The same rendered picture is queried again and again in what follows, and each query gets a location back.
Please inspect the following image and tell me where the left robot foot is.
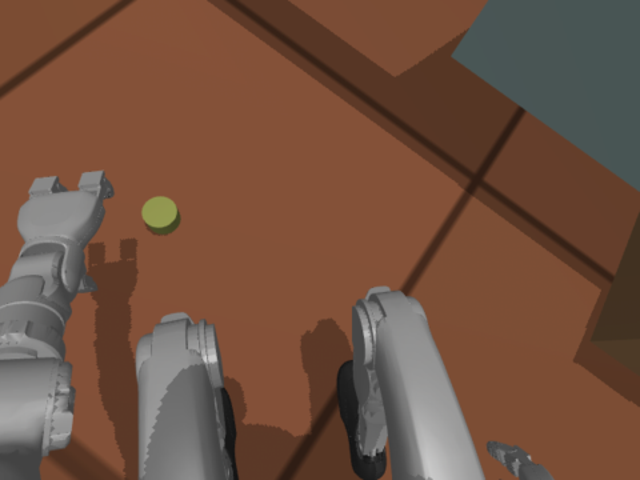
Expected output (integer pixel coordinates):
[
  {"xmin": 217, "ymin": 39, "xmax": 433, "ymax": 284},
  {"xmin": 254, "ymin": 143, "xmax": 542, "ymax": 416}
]
[{"xmin": 220, "ymin": 388, "xmax": 239, "ymax": 480}]

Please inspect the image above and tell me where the left robot arm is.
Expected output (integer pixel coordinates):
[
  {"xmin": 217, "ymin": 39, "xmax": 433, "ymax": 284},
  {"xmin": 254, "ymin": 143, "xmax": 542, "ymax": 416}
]
[{"xmin": 0, "ymin": 236, "xmax": 85, "ymax": 480}]

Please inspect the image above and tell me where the right robot hand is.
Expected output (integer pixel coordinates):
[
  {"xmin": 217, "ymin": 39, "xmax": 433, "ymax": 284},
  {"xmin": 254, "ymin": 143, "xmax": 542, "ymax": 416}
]
[{"xmin": 486, "ymin": 441, "xmax": 554, "ymax": 480}]

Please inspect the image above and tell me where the right robot foot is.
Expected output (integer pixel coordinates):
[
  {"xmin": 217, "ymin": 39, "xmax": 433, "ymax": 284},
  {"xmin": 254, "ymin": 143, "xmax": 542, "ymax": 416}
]
[{"xmin": 337, "ymin": 360, "xmax": 387, "ymax": 480}]

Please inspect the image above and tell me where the left robot hand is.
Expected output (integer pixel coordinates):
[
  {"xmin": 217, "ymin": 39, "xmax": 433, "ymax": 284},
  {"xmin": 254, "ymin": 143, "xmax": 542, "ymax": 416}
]
[{"xmin": 17, "ymin": 170, "xmax": 114, "ymax": 293}]

